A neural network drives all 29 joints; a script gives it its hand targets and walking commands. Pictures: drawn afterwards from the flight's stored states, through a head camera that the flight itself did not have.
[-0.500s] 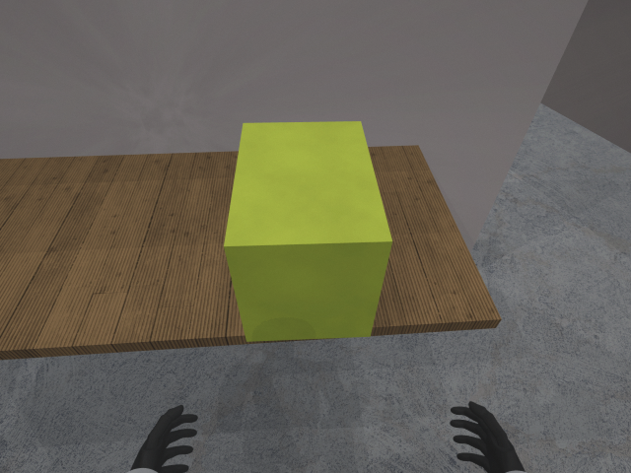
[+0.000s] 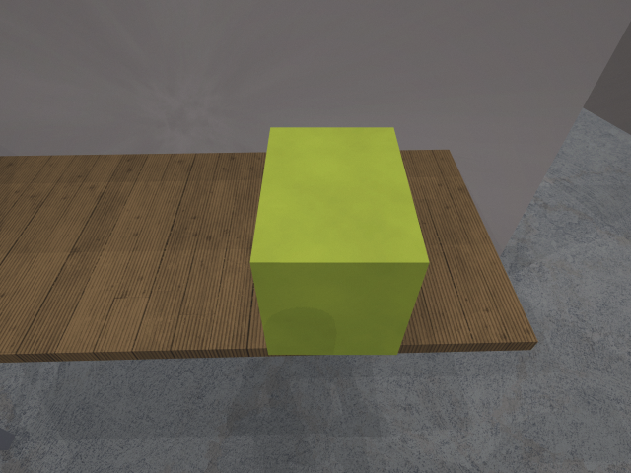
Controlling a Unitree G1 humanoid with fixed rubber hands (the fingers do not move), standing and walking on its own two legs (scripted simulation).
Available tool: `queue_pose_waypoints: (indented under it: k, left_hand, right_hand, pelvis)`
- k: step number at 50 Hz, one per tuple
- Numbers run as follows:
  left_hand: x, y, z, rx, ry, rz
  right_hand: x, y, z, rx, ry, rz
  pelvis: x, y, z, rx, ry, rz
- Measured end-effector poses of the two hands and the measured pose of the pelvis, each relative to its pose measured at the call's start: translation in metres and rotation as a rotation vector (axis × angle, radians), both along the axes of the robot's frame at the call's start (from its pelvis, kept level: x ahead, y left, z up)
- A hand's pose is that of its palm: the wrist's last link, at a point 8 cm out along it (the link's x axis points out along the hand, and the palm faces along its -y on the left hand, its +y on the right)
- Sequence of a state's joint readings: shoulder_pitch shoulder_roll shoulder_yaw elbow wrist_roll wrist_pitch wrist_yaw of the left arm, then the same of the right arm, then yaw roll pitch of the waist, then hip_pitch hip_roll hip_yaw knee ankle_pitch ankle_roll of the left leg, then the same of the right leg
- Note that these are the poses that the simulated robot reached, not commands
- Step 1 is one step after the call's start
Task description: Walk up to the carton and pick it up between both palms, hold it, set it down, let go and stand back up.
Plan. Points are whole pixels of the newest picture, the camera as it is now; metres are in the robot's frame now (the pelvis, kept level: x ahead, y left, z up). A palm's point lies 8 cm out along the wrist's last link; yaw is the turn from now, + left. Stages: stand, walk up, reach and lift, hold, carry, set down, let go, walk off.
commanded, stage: stand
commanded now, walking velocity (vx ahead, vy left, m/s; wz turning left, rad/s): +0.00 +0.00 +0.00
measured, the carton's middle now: (332, 238) +0.47 -0.01 +0.01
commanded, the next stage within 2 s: none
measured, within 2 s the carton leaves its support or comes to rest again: neither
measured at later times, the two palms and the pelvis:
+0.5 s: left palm out of the picture -0.02 +0.24 -0.15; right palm out of the picture +0.00 -0.19 -0.14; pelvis +0.01 +0.03 +0.00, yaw +1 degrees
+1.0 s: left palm out of the picture -0.08 +0.22 -0.15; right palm out of the picture -0.05 -0.17 -0.14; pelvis -0.01 +0.03 +0.00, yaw +2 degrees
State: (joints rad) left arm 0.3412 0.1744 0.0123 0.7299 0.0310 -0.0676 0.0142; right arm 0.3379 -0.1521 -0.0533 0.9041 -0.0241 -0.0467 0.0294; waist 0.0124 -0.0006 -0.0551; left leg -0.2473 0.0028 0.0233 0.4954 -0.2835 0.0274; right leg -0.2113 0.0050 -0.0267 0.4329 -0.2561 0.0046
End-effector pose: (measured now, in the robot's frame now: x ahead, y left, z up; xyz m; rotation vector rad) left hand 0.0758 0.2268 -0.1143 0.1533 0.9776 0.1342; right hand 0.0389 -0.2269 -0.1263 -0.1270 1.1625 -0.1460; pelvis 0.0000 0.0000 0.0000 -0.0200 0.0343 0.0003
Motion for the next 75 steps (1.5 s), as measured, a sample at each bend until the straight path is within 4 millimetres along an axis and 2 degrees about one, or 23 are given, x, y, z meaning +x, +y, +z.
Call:
queue_pose_waypoints:
  k: [9, 16, 30, 40, 56, 75]
  left_hand:
    - [-0.037, 0.014, -0.017, 0.001, 0.175, 0.088]
    - [-0.066, 0.017, -0.026, -0.014, 0.298, 0.125]
    - [-0.114, 0.006, -0.035, -0.065, 0.460, 0.141]
    - [-0.141, 0.002, -0.036, -0.081, 0.522, 0.137]
    - [-0.168, -0.006, -0.033, -0.088, 0.569, 0.134]
    - [-0.176, -0.021, -0.031, -0.095, 0.570, 0.134]
  right_hand:
    - [-0.003, 0.011, -0.005, -0.020, 0.066, -0.016]
    - [-0.015, 0.021, -0.009, -0.025, 0.126, -0.024]
    - [-0.056, 0.048, -0.014, 0.004, 0.233, -0.028]
    - [-0.078, 0.058, -0.015, 0.020, 0.268, -0.031]
    - [-0.094, 0.058, -0.016, 0.032, 0.286, -0.030]
    - [-0.098, 0.049, -0.018, 0.039, 0.291, -0.025]
  pelvis:
    - [0.015, 0.011, 0.000, 0.001, -0.009, 0.012]
    - [0.018, 0.019, 0.001, 0.002, -0.023, 0.018]
    - [0.009, 0.030, 0.001, 0.008, -0.047, 0.025]
    - [-0.001, 0.034, 0.002, 0.013, -0.052, 0.028]
    - [-0.013, 0.032, 0.003, 0.019, -0.049, 0.030]
    - [-0.019, 0.022, 0.003, 0.019, -0.048, 0.032]
